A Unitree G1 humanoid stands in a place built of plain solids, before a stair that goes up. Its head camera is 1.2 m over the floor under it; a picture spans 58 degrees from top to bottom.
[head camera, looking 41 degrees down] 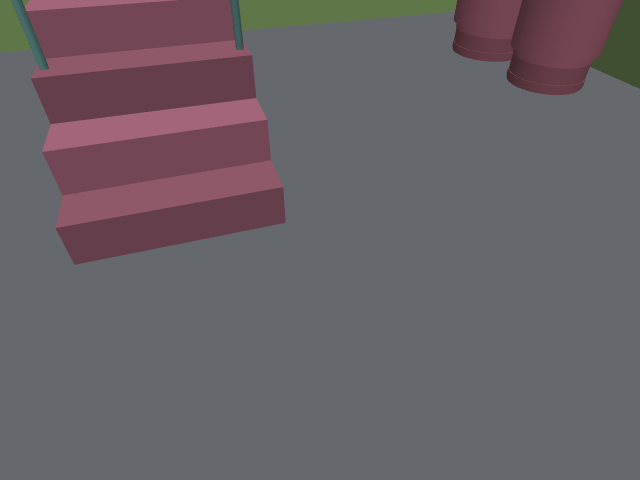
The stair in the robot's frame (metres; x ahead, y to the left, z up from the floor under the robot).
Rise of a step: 0.19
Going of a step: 0.23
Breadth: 0.86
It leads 18 degrees to the left of straight ahead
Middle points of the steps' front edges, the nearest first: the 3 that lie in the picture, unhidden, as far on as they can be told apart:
1.36 0.56 0.19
1.57 0.63 0.39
1.80 0.70 0.58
